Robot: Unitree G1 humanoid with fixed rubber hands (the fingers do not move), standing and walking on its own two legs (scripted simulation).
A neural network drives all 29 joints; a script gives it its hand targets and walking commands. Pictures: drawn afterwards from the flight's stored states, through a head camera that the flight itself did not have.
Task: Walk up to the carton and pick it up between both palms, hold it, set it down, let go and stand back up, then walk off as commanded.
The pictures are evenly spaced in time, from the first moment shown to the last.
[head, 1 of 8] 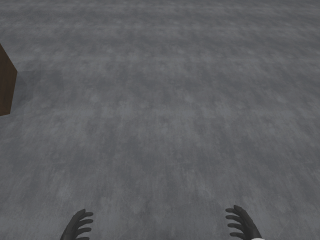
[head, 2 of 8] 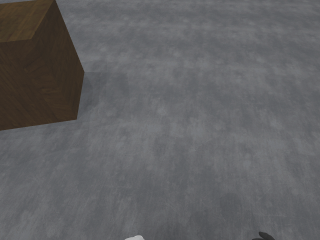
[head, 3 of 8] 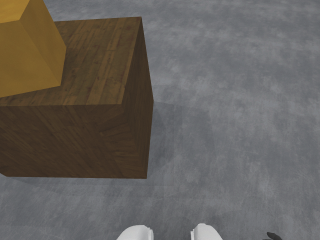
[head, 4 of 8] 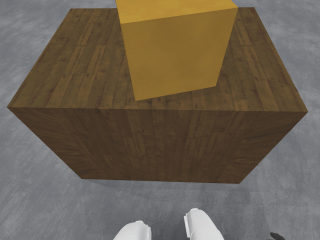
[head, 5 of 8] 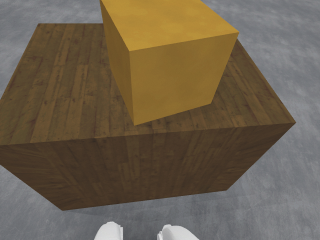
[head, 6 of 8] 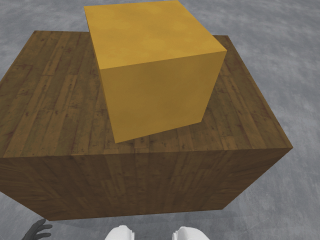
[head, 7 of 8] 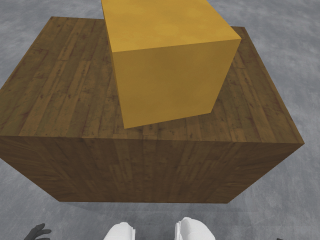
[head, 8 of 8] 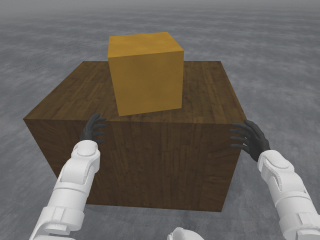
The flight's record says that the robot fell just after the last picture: yes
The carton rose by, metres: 0.00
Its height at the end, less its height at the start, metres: +0.00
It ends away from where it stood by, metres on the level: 0.00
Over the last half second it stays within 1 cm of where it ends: yes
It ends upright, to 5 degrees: yes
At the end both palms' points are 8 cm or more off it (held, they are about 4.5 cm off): yes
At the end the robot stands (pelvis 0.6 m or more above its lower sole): yes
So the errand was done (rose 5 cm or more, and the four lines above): no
